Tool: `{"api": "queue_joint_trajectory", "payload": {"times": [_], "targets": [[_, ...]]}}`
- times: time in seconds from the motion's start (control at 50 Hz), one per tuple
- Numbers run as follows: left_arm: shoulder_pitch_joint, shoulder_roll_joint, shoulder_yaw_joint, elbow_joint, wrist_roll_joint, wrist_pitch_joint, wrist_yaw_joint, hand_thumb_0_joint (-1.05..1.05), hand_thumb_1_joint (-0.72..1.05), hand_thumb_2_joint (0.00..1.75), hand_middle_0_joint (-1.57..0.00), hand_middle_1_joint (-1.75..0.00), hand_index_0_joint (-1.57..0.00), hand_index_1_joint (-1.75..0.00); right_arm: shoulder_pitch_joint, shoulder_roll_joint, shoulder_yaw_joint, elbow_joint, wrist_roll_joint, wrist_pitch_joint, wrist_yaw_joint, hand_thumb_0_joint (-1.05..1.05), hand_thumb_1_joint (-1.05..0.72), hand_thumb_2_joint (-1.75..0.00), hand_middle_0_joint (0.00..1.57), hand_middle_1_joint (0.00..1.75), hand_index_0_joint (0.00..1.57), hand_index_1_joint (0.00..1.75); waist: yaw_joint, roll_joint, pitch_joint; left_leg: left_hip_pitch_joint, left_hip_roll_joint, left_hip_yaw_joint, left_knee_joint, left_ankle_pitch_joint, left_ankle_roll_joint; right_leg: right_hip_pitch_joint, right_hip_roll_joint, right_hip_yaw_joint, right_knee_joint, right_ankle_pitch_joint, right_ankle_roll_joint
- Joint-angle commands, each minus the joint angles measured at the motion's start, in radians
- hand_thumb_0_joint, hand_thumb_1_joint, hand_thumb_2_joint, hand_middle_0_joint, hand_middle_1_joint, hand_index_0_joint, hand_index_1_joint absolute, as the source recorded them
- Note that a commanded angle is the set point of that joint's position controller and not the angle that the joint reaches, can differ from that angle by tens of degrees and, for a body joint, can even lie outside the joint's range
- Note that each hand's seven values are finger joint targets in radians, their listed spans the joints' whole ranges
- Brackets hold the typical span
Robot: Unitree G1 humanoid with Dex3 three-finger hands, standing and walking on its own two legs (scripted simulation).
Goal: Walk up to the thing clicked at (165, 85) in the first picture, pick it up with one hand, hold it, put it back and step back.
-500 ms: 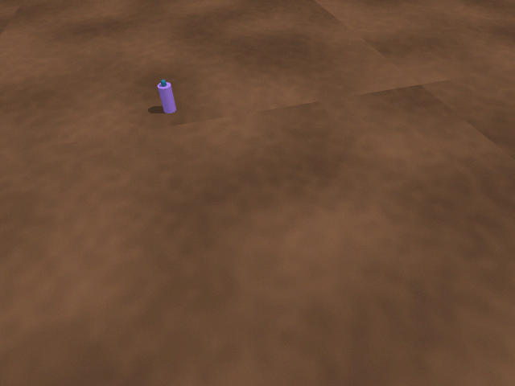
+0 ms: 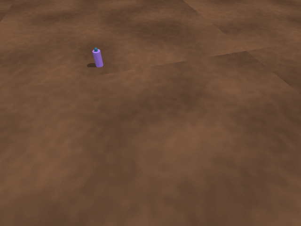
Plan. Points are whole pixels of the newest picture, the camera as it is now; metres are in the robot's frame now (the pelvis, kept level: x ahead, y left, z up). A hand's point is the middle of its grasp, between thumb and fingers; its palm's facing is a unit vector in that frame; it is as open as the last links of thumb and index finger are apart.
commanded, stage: stand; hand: left
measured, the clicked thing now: (97, 56) +1.96 +0.63 -0.67
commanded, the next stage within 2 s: walk up in 0.62 s
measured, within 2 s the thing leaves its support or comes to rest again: neither
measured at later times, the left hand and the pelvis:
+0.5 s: hand out of the picture +0.07 +0.25 -0.16, palm faces -0.02 -0.94 -0.33, open 7.4 cm; pelvis +0.00 +0.00 +0.00, yaw +0 degrees
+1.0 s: hand out of the picture +0.09 +0.40 -0.18, palm faces +0.13 -0.91 -0.40, open 7.4 cm; pelvis +0.10 +0.09 -0.03, yaw +8 degrees
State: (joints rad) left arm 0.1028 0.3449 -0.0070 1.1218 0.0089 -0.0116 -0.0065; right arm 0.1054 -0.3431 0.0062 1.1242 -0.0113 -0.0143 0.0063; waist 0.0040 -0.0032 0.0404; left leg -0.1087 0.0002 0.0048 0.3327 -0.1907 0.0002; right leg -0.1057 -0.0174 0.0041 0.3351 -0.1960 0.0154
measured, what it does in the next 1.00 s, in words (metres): walks ahead: left foot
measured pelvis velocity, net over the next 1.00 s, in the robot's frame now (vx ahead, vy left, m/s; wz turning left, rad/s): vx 0.10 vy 0.09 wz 0.13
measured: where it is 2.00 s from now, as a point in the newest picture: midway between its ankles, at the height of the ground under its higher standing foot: (123, 165)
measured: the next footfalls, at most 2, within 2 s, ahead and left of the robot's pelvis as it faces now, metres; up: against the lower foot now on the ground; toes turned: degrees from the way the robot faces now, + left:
left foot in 0.96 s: +0.19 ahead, +0.24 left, +0.00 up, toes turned +12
right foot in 1.46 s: +0.58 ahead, +0.06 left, +0.00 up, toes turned +6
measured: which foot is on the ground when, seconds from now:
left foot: down 0.00-0.68, up 0.70-0.94, down 0.96-1.00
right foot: down 0.00-1.00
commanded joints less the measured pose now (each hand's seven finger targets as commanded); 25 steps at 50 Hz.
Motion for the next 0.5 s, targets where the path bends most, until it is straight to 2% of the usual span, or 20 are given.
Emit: {"api": "queue_joint_trajectory", "payload": {"times": [0.0, 0.18, 0.22, 0.44, 0.48], "targets": [[-0.031, 0.205, 0.042, -0.058, 0.0, -0.02, 0.017, 0.0, 0.9, 0.9, -0.2, -0.3, -0.2, -0.3, -0.037, -0.212, -0.044, -0.062, 0.003, -0.021, -0.018, 0.0, -0.9, -0.9, 0.2, 0.3, 0.2, 0.3, -0.002, 0.011, -0.062, 0.019, 0.128, -0.09, -0.042, 0.167, 0.026, -0.006, -0.113, 0.084, -0.049, 0.154, -0.042], [-0.027, 0.206, 0.042, -0.06, 0.0, -0.024, 0.018, 0.0, 0.9, 0.9, -0.2, -0.3, -0.2, -0.3, -0.04, -0.218, -0.047, -0.062, 0.005, -0.021, -0.017, 0.0, -0.9, -0.9, 0.2, 0.3, 0.2, 0.3, -0.002, 0.002, -0.085, 0.043, 0.133, -0.091, -0.034, 0.212, 0.029, 0.012, -0.117, 0.079, -0.047, 0.202, -0.038], [-0.029, 0.208, 0.044, -0.059, -0.001, -0.022, 0.019, 0.0, 0.9, 0.9, -0.2, -0.3, -0.2, -0.3, -0.036, -0.216, -0.047, -0.059, 0.005, -0.02, -0.017, 0.0, -0.9, -0.9, 0.2, 0.3, 0.2, 0.3, -0.004, 0.001, -0.071, 0.026, 0.126, -0.091, -0.047, 0.175, 0.024, 0.007, -0.112, 0.076, -0.053, 0.166, -0.038], [-0.013, 0.207, 0.043, -0.059, -0.001, -0.022, 0.017, 0.0, 0.9, 0.9, -0.2, -0.3, -0.2, -0.3, -0.04, -0.212, -0.044, -0.055, 0.005, -0.02, -0.016, 0.0, -0.9, -0.9, 0.2, 0.3, 0.2, 0.3, -0.001, 0.013, -0.056, 0.025, 0.128, -0.094, -0.056, 0.171, 0.025, 0.001, -0.112, 0.08, -0.063, 0.16, -0.039], [-0.021, 0.209, 0.044, -0.058, -0.001, -0.02, 0.018, 0.0, 0.9, 0.9, -0.2, -0.3, -0.2, -0.3, -0.032, -0.214, -0.044, -0.056, 0.004, -0.02, -0.017, 0.0, -0.9, -0.9, 0.2, 0.3, 0.2, 0.3, -0.006, 0.013, -0.048, 0.014, 0.126, -0.093, -0.062, 0.142, 0.023, -0.002, -0.112, 0.082, -0.065, 0.135, -0.038]]}}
